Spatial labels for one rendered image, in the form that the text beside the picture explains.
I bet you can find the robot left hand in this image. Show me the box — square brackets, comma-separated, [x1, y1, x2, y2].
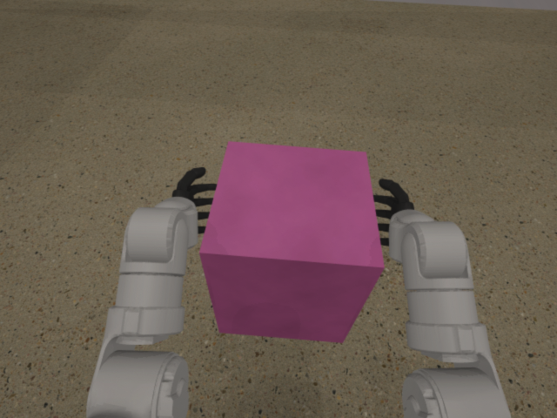
[172, 167, 217, 234]

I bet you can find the right robot upper arm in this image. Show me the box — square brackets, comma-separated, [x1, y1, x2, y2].
[402, 367, 510, 418]

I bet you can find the robot left forearm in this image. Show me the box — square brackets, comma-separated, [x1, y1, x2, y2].
[86, 197, 198, 418]

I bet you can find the carton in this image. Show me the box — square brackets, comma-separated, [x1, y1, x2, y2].
[199, 141, 385, 343]

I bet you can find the left robot upper arm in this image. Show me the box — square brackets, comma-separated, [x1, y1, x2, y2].
[87, 350, 189, 418]

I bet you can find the robot right forearm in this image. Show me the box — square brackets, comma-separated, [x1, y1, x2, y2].
[389, 209, 511, 418]

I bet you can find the robot right hand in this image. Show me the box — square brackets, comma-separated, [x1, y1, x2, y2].
[373, 179, 414, 246]

